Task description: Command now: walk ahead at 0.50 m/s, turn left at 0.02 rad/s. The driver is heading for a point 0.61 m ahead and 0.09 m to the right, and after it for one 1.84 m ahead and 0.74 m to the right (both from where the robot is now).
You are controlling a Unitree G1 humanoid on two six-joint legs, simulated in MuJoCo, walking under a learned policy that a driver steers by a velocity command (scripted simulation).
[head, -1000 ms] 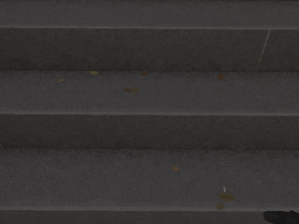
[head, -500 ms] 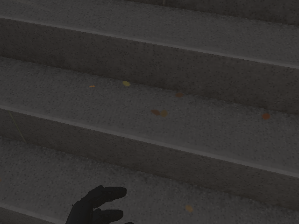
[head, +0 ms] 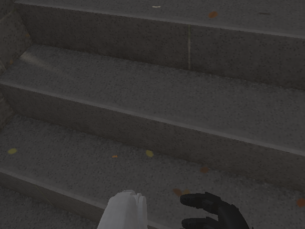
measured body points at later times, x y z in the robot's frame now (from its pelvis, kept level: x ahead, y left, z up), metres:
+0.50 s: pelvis +0.26 +0.00 +0.20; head +0.27 +0.03 +0.65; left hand +0.55 +0.06 +0.17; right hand +0.16 -0.16 +0.05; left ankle +0.20 +0.10 -0.56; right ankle +0.39 -0.11 -0.33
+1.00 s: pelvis +0.49 +0.00 +0.36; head +0.51 -0.03 +0.81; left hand +0.38 +0.17 +0.23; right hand +0.74 -0.11 +0.29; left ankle +0.64 +0.12 -0.07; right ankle +0.38 -0.10 -0.38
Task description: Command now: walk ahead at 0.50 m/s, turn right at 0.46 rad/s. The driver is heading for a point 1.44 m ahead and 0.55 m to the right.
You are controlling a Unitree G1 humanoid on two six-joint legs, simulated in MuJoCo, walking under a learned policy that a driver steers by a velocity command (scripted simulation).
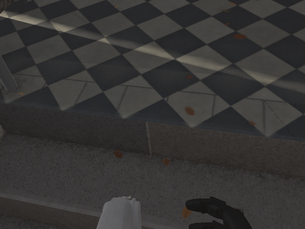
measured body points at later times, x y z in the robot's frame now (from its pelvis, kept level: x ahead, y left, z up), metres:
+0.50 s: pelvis +0.25 +0.02 +0.18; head +0.24 +0.04 +0.63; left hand +0.53 +0.08 +0.12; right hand +0.15 -0.15 +0.03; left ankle +0.21 +0.16 -0.55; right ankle +0.32 -0.14 -0.21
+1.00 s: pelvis +0.48 -0.11 +0.37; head +0.44 -0.15 +0.82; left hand +0.52 +0.07 +0.23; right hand +0.64 -0.35 +0.34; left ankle +0.62 -0.04 +0.05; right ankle +0.43 -0.15 -0.36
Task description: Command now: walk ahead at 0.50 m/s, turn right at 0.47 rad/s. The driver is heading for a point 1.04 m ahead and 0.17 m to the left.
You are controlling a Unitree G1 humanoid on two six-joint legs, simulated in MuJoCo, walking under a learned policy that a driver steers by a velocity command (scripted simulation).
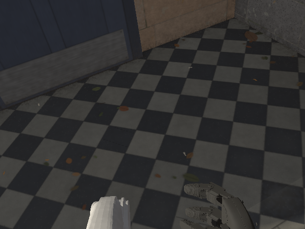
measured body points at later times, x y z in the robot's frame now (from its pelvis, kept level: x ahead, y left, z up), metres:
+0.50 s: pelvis +0.28 +0.04 +0.17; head +0.26 +0.03 +0.62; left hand +0.51 +0.21 +0.13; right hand +0.22 -0.16 +0.01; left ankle +0.25 +0.11 -0.55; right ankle +0.35 -0.11 -0.40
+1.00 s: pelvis +0.53 +0.04 +0.19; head +0.54 +0.04 +0.64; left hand +0.47 +0.31 +0.07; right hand +0.80 -0.14 +0.12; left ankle +0.59 +0.23 -0.45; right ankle +0.50 -0.09 -0.55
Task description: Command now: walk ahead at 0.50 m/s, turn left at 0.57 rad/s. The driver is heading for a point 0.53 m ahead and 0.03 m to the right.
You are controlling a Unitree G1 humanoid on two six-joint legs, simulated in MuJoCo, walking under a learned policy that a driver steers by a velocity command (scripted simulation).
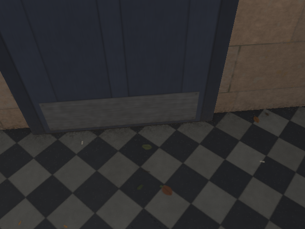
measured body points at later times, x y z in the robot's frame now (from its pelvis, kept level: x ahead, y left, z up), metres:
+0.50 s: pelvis +0.28 +0.09 +0.00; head +0.29 +0.11 +0.45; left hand +0.42 +0.36 -0.11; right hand +0.35 -0.17 -0.11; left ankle +0.23 +0.17 -0.74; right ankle +0.40 -0.09 -0.64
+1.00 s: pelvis +0.48 +0.06 -0.01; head +0.52 +0.05 +0.44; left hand +0.66 +0.29 -0.11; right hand +0.63 -0.20 -0.12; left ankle +0.53 +0.24 -0.70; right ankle +0.55 -0.03 -0.74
